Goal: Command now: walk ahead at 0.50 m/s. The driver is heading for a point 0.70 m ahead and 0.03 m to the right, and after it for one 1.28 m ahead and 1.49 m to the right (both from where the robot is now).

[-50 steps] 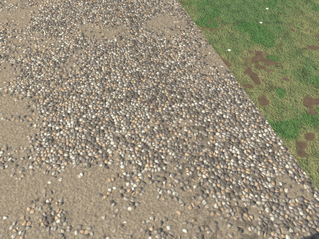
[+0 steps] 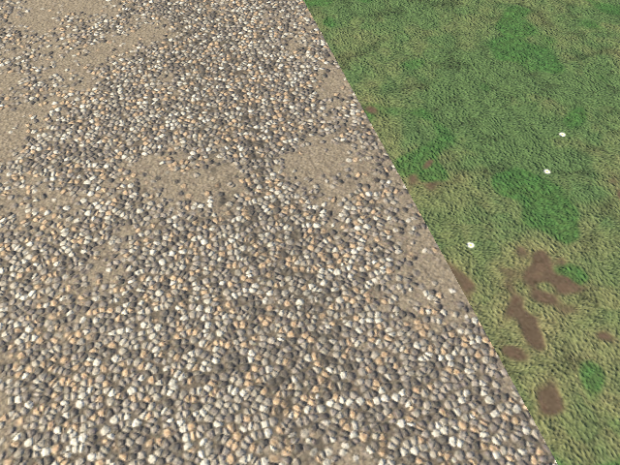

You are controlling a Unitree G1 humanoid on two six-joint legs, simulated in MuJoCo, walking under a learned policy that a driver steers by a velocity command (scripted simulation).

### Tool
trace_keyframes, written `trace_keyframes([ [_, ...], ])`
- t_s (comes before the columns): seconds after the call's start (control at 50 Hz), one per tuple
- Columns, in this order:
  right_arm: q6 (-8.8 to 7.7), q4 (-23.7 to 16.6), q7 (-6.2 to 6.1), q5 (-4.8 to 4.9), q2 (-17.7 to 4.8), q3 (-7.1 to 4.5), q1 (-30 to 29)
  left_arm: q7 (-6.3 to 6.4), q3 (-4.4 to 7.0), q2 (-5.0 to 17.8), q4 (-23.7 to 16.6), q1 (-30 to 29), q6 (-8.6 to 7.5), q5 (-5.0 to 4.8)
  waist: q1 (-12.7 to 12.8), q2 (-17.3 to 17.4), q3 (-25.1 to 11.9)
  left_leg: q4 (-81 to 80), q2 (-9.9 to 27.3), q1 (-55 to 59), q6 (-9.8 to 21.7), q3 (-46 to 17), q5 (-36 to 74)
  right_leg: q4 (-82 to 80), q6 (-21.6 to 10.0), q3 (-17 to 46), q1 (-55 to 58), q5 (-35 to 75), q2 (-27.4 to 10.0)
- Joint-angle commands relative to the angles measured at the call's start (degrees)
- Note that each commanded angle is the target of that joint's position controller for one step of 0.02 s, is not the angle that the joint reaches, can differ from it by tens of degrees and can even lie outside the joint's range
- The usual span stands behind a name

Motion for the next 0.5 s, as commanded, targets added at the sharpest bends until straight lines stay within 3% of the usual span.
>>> trace_keyframes([
  [0.02,-1.46,-3.51,-0.45,0.07,-4.77,-1.29,-1.3,0.8,1.66,8.91,-0.6,2.08,-0.1,0.4,-3.38,-5.41,2.57,-3.84,-2.36,2.21,2.47,1.07,-5.67,5.52,-6.41,6.23,1.15,44.64,-18.14],
  [0.04,-1.8,-1.84,-0.84,0.02,-5.45,-1.81,3.86,0.82,1.8,9.41,-0.56,1.3,0.01,0.4,-5.52,-5.64,-0.13,-5.39,-4.34,9.14,3.54,1.88,-7.15,11.54,-5.68,5.45,0.7,51.75,-17.55],
  [0.06,-2.34,1.45,-1.36,-0.29,-6.48,-2.58,13.24,0.67,1.77,9.43,-0.67,0.27,0.21,0.13,-9.41,-4.09,-4.86,-8.95,-5.76,20.57,4.97,2.59,-4.87,21.93,-4.57,3.53,-2.24,52.6,-15.43],
  [0.08,-2.87,4.04,-2.04,-1.61,-10.17,-3.84,23.67,0.48,1.28,8.3,-2.09,-0.34,0.05,-0.45,-13.01,-1.2,-11.35,-9.2,2.54,36.19,7.86,-6.43,-7.49,36.61,-3.46,2.1,-13.48,38.39,-13.14],
  [0.1,-2.72,4.47,-2.14,-2.61,-16.17,-5.38,29.07,-0.18,0.19,2.61,-3.44,5.41,0.07,-2.75,-11.21,11.07,-19.02,-13.7,20.14,52.49,15.74,-34.32,-12.37,59.94,-0.47,-1.86,-34.45,1.21,-2.83],
  [0.12,-1.82,4.33,-1.53,-0.14,-14.28,-5.19,25.47,-0.11,1.7,7.6,-2.76,3.51,0.21,-1.2,-10.37,5.68,-18.06,-19.58,20.32,49.19,16.46,-42.5,-13.53,66.05,-1.37,5.96,-40.7,-11.55,-1.94],
  [0.14,-1.71,3.48,-1.34,0.72,-11.33,-4.35,18.82,-0.22,2.11,8.02,-4.5,-2.01,0.25,-0.72,-7.62,3.09,-8.67,-20.51,18.06,40.89,14.39,-32.66,-15.09,65.75,-1.8,6.93,-43.65,-6.35,-5.58],
  [0.16,-2.14,2.92,-1.04,0.72,-7.71,-3.45,15.16,-0.47,1.95,7.16,-5.25,-5.25,0.0,-0.49,-6.45,0.35,-4.02,-22.99,15.54,33.1,12.58,-26.43,-10.83,62.48,-1.69,6.84,-42.22,-2.17,-7.56],
  [0.2,-2.87,4.08,-1.35,0.7,-4.04,-2.3,13.94,-0.93,1.91,5.13,-4.98,-5.15,1.23,0.71,-3.0,1.18,-0.8,-25.64,10.49,24.38,8.77,-17.61,-4.04,56.59,-0.71,6.43,-36.71,0.73,-9.96],
  [0.22,-3.28,4.9,-1.5,0.62,-3.61,-2.06,15.26,-1.32,1.8,4.03,-4.6,-4.32,1.94,0.96,-2.33,1.49,-1.1,-26.16,9.57,23.1,8.41,-15.32,-1.18,55.49,-0.17,5.94,-34.98,1.32,-9.96],
  [0.26,-3.99,6.34,-1.66,0.78,-5.13,-2.26,18.45,-1.78,1.92,3.8,-5.41,-6.0,2.82,1.05,-1.74,1.34,-0.68,-27.07,8.65,22.73,8.71,-12.61,3.47,53.41,0.73,4.8,-36.24,3.19,-10.21],
  [0.32,-4.03,7.31,-1.7,0.74,-6.25,-2.28,21.62,-2.02,1.99,4.59,-8.19,-13.83,3.46,0.86,-2.79,1.4,1.69,-29.27,7.69,23.96,8.59,-10.39,3.6,47.35,2.1,3.52,-42.16,9.2,-11.49],
  [0.42,-3.88,8.6,-1.84,0.68,-5.97,-1.78,26.8,-2.17,1.25,3.96,-11.85,-24.93,3.21,0.03,-5.62,1.78,3.01,-29.26,6.58,28.19,7.45,-7.46,9.37,32.92,2.86,1.25,-43.13,16.68,-10.35],
  [0.5,-3.63,10.13,-2.34,0.18,-6.16,-1.72,30.68,-2.02,1.04,4.39,-13.92,-30.71,2.84,-0.07,-7.41,2.25,3.76,-27.08,8.3,35.36,7.95,-6.99,14.1,26.5,1.61,0.19,-43.67,16.04,-8.8],
])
